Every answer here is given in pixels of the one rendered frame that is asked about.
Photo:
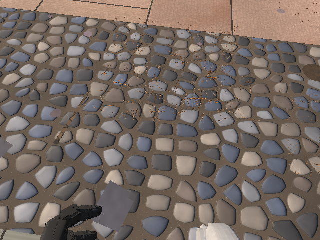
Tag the robot right thigh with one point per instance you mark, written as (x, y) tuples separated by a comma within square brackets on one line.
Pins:
[(216, 231)]

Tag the robot left hand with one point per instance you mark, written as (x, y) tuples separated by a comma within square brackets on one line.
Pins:
[(58, 228)]

